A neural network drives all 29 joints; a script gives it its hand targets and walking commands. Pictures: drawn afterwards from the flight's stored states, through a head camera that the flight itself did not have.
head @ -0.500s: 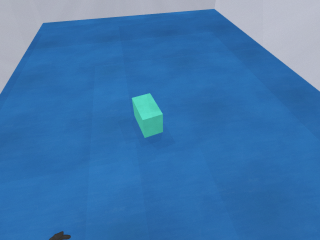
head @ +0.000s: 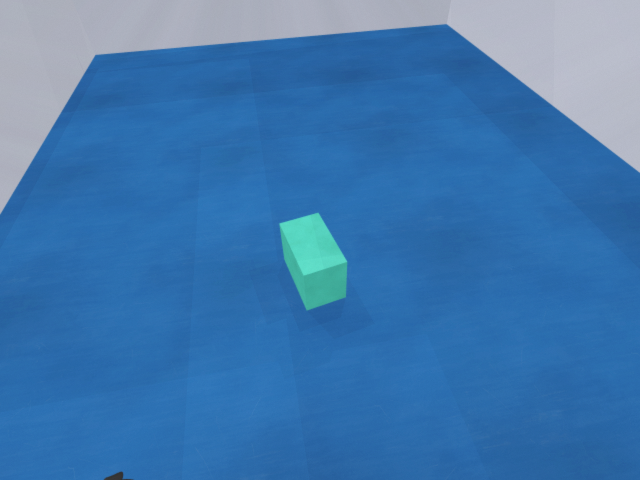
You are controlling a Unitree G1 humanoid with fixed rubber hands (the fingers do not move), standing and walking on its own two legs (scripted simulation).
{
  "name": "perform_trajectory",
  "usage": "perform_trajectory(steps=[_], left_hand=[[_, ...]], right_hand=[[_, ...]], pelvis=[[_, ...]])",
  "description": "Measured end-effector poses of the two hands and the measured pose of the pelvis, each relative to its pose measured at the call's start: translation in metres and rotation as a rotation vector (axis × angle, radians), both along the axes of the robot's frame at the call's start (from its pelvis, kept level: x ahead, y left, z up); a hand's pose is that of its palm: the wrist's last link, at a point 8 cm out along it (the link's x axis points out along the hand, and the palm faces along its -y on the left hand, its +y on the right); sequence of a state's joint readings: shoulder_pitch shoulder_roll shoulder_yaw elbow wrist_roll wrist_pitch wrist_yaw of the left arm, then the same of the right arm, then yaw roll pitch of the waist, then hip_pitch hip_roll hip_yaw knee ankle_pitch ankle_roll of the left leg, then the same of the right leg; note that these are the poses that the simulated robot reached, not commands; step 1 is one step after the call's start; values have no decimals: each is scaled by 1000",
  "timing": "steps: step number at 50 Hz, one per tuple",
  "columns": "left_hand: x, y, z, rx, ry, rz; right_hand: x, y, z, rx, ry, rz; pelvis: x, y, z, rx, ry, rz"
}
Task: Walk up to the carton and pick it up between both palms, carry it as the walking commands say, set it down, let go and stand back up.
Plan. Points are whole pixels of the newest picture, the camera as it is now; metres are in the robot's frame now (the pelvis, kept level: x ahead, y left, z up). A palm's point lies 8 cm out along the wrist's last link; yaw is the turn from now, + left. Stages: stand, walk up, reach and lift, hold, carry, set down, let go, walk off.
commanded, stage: walk up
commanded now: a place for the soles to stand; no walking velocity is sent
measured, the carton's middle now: (312, 260) +1.03 +0.05 -0.64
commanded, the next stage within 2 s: none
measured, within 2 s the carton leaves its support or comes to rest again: neither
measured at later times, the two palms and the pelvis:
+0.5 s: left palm (103, 425) +0.24 +0.32 -0.06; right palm (573, 441) +0.21 -0.31 -0.09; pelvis +0.15 +0.00 +0.00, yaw +1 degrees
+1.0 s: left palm (130, 331) +0.39 +0.33 -0.06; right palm (527, 351) +0.34 -0.30 -0.10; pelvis +0.29 +0.01 +0.00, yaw +1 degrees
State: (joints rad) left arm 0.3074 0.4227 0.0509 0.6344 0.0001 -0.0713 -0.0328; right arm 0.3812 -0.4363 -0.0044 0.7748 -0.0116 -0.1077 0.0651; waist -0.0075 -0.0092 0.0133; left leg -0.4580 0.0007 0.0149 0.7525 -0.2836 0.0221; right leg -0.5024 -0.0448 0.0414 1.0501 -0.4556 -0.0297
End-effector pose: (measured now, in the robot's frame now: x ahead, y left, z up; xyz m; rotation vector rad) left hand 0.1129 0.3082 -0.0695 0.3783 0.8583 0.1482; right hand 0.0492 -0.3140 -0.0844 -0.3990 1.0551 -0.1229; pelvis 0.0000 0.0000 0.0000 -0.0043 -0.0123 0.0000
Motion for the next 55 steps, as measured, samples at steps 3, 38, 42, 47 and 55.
perform_trajectory(steps=[3, 38, 42, 47, 55], left_hand=[[26, -5, 0, -14, -6, -16], [230, -17, 3, 16, 1, -15], [234, -10, 14, 41, 25, 6], [251, 8, 21, 50, 31, 33], [324, 18, -1, 14, 20, -1]], right_hand=[[9, -4, 7, -16, 18, -14], [204, -19, -8, -3, 59, -20], [242, -14, -8, 19, 28, -3], [280, 3, -6, 29, 10, 16], [296, 12, -7, -15, 56, -29]], pelvis=[[16, -2, 3, 1, 8, -2], [221, -16, -1, 29, 1, 5], [245, -14, 5, 29, -24, 11], [274, 0, 9, 22, -41, 19], [319, 17, -2, 12, -7, -4]])
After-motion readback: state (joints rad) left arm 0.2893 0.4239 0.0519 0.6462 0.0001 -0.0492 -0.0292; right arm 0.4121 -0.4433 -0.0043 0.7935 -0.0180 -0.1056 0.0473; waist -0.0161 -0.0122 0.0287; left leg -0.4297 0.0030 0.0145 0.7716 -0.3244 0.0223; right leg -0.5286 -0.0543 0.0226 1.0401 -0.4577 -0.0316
